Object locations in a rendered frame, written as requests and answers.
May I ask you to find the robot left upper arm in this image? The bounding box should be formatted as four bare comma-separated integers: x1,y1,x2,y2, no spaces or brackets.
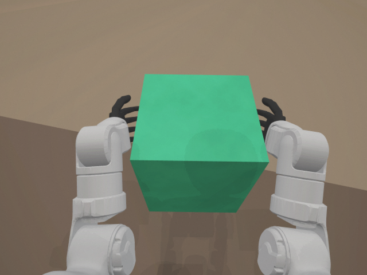
43,224,136,275

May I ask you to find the robot left hand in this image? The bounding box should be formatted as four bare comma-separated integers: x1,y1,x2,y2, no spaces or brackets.
109,95,139,142

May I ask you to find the left robot forearm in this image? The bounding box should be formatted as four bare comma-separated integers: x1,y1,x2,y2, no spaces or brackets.
67,117,131,260

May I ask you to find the right robot forearm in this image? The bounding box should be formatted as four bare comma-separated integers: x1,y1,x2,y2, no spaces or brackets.
265,120,331,268

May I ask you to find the robot right hand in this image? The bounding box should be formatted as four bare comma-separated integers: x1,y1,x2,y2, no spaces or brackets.
257,97,286,142

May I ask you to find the carton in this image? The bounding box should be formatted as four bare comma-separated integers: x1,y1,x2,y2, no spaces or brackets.
130,74,269,213

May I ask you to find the robot right upper arm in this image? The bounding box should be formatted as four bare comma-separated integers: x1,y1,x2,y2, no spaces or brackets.
257,226,331,275

